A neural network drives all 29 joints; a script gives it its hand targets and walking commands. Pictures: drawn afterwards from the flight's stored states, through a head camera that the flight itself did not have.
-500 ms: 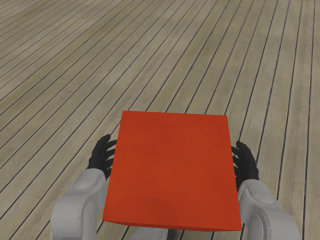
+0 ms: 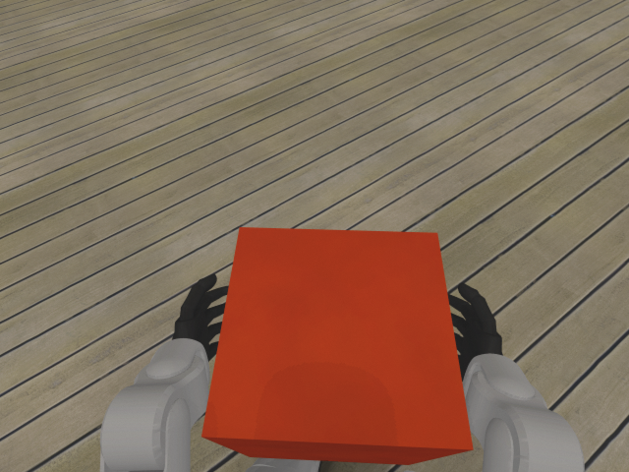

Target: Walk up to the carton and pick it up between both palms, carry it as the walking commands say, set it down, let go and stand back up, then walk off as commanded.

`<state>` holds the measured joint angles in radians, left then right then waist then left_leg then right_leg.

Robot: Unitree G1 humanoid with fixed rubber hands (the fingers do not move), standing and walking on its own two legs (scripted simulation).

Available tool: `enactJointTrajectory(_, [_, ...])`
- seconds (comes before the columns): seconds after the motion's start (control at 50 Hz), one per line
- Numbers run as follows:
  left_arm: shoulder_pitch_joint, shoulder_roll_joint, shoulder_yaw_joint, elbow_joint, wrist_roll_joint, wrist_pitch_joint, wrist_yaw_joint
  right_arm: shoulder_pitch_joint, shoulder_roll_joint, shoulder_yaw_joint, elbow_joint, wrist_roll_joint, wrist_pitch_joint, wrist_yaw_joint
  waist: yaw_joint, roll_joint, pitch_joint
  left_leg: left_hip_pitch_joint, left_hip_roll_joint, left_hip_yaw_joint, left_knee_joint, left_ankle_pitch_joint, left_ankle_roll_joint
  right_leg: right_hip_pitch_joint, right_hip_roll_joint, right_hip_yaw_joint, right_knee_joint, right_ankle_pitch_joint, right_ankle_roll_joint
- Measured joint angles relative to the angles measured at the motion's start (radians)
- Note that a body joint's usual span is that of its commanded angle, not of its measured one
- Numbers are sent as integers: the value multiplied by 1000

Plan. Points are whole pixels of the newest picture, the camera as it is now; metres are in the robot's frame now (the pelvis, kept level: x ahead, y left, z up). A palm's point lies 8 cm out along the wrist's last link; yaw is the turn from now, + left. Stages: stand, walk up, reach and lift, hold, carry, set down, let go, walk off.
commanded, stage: carry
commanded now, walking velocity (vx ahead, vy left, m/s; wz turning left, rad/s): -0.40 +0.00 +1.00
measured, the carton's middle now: (332, 358) +0.26 +0.01 +0.02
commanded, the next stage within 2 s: none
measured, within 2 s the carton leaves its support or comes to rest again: neither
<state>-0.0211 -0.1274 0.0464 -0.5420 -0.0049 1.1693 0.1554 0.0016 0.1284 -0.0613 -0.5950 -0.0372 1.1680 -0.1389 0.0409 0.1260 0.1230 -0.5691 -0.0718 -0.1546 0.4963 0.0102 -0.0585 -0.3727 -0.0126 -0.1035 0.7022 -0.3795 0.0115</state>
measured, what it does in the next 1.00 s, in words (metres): walks backwards, turning left: left foot, then right foot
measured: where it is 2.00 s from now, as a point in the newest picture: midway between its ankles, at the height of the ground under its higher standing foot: outside the picture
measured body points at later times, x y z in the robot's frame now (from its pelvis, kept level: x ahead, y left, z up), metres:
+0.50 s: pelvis -0.21 +0.04 +0.00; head -0.21 +0.02 +0.45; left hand -0.05 +0.28 +0.09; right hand +0.07 -0.01 +0.08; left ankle -0.15 +0.22 -0.71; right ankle -0.12 -0.04 -0.71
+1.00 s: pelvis -0.34 +0.06 +0.03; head -0.37 +0.06 +0.47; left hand -0.17 +0.29 +0.11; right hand -0.06 +0.00 +0.12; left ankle -0.32 +0.15 -0.71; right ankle -0.28 -0.06 -0.71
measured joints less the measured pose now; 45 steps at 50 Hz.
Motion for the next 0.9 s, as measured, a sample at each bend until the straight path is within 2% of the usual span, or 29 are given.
enactJointTrajectory(0.02, [-8,0,0,4,-1,-2,-1,3,0,0,-6,-4,-3,0,-8,8,6,-37,-20,18,95,-144,-23,8,-29,-22,-32,103,-2])
enactJointTrajectory(0.04, [0,0,7,-7,2,-1,-7,3,0,12,-6,-9,-4,0,-7,-12,5,-90,-40,61,290,-305,-41,-4,-70,-25,-31,145,2])
enactJointTrajectory(0.06, [21,-1,15,-24,3,-4,-9,-5,0,24,0,-9,0,0,-2,-34,4,-127,-40,90,500,-396,-47,-12,-98,-19,-34,156,10])
enactJointTrajectory(0.08, [46,-3,20,-37,5,-11,-9,-14,-1,34,9,-6,7,0,-2,-51,1,-134,-30,100,665,-425,-44,-11,-120,-19,-50,162,19])
enactJointTrajectory(0.12, [81,-7,21,-63,10,-10,-7,-18,-2,41,15,5,17,0,-17,-83,-24,-82,2,95,790,-443,-34,-20,-165,-31,-79,192,40])
enactJointTrajectory(0.16, [81,-7,13,-83,18,8,-4,-16,-2,34,6,17,22,-1,-45,-121,-62,28,49,99,681,-477,-26,-46,-218,-57,-78,219,58])
enactJointTrajectory(0.2, [55,-4,-4,-80,30,20,-4,-20,-2,13,-6,26,25,-1,-81,-146,-99,164,93,108,433,-489,-20,-86,-269,-80,-36,221,70])
enactJointTrajectory(0.22, [38,-2,-12,-74,34,23,-5,-27,-2,0,-17,28,31,-1,-99,-144,-118,235,114,108,280,-438,-17,-116,-290,-90,7,207,75])
enactJointTrajectory(0.24, [13,1,-9,-61,37,25,-9,-35,-1,-4,-14,23,29,-1,-112,-157,-127,240,102,101,231,-438,-14,-157,-305,-68,70,142,71])
enactJointTrajectory(0.26, [-4,0,7,-36,36,31,-19,-38,0,2,15,13,19,-1,-108,-175,-122,207,84,95,272,-431,-8,-194,-285,-12,147,12,73])
enactJointTrajectory(0.3, [11,0,27,7,37,54,-22,-21,0,21,80,-1,22,-1,-82,-177,-128,170,84,80,301,-399,-1,-251,-194,60,315,-172,72])
enactJointTrajectory(0.36, [71,-4,21,25,41,82,-21,33,3,37,109,-5,44,-1,-48,-165,-151,139,80,61,250,-319,2,-269,-120,60,423,-145,63])
enactJointTrajectory(0.42, [88,-5,9,19,38,80,-14,55,5,28,100,4,42,0,-16,-129,-158,104,83,67,195,-242,10,-194,-79,25,301,-103,56])
enactJointTrajectory(0.48, [74,-4,10,-13,23,59,-10,51,4,31,59,5,19,0,4,-86,-166,61,83,91,165,-184,15,-64,-42,2,34,-23,27])
enactJointTrajectory(0.5, [63,-4,6,-11,19,46,-10,39,2,25,46,4,18,0,5,-56,-161,50,87,87,165,-217,21,-60,-33,-3,-3,71,6])
enactJointTrajectory(0.54, [46,-2,1,7,15,32,-12,29,1,15,36,-2,23,0,-2,-37,-168,-2,62,99,271,-357,27,-76,-62,-13,-12,140,-14])
enactJointTrajectory(0.58, [57,-3,5,20,18,27,-20,23,1,21,41,-15,40,0,-5,-48,-177,-31,40,137,452,-408,24,-77,-92,1,-41,168,-9])
enactJointTrajectory(0.62, [81,-6,15,21,15,34,-22,22,1,34,53,-16,62,3,-17,-67,-196,-4,33,174,533,-409,20,-73,-113,15,-92,208,3])
enactJointTrajectory(0.66, [89,-7,17,10,17,50,-22,28,1,38,51,-16,73,2,-36,-92,-221,70,34,194,460,-423,21,-78,-129,12,-133,247,11])
enactJointTrajectory(0.72, [62,-4,4,5,26,61,-22,20,0,22,35,-8,74,1,-59,-120,-249,219,45,199,197,-444,27,-117,-132,-6,-136,262,17])
enactJointTrajectory(0.76, [35,0,13,23,27,59,-23,0,0,17,57,-4,64,-2,-73,-166,-242,236,24,205,122,-360,68,-148,-147,11,-101,217,20])
enactJointTrajectory(0.82, [74,-4,16,28,43,81,-22,23,1,26,103,3,64,0,-79,-175,-258,232,37,211,93,-295,111,-159,-96,55,-23,69,28])
enactJointTrajectory(0.9, [91,-6,-5,13,55,108,-17,74,7,20,91,13,56,4,-70,-153,-274,228,48,202,19,-233,120,-132,-54,64,77,55,15])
